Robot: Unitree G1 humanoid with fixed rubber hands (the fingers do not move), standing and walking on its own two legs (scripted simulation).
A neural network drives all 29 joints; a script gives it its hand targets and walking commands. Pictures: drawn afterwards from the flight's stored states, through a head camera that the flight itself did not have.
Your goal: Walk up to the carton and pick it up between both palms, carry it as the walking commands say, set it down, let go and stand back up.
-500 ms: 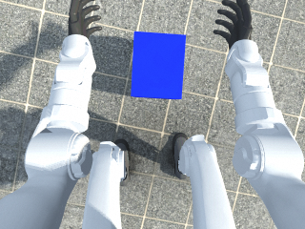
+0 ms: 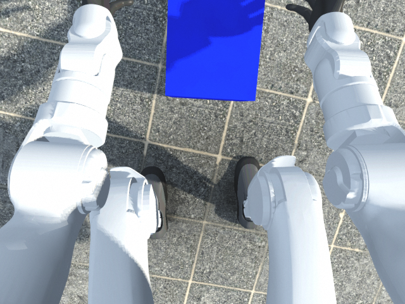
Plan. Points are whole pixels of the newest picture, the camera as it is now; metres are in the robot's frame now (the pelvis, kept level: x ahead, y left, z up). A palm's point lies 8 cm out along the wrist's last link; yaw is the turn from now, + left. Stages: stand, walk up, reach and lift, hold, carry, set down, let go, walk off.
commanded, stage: reach and lift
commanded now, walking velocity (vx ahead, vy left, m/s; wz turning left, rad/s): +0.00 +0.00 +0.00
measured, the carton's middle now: (211, 48) +0.53 -0.05 -0.34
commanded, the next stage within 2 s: none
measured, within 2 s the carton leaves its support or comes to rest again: leaves its support in 1.98 s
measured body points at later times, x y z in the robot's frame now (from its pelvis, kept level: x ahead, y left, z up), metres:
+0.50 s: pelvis -0.01 +0.00 -0.06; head +0.38 -0.01 +0.15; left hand +0.56 +0.12 -0.28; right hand +0.54 -0.21 -0.27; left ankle +0.11 +0.13 -0.39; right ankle +0.12 -0.13 -0.39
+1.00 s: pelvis -0.01 +0.00 -0.06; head +0.38 -0.01 +0.15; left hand +0.56 +0.10 -0.28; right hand +0.55 -0.19 -0.27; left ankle +0.11 +0.13 -0.39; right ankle +0.12 -0.13 -0.39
